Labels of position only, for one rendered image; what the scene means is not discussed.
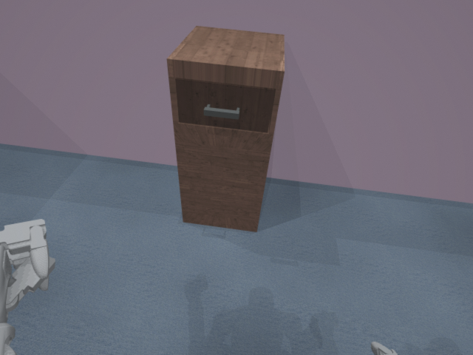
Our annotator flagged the left robot hand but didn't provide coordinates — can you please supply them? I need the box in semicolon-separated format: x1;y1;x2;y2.
0;219;55;323

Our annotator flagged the handle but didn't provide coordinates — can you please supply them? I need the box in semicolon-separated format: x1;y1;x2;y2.
204;104;239;120

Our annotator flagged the cabinet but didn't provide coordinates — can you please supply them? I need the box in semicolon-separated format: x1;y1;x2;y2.
167;26;285;232

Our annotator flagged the left robot forearm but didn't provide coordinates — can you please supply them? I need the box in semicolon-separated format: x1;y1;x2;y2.
0;323;17;355

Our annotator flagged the drawer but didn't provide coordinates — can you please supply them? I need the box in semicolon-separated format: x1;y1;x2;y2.
175;78;274;133

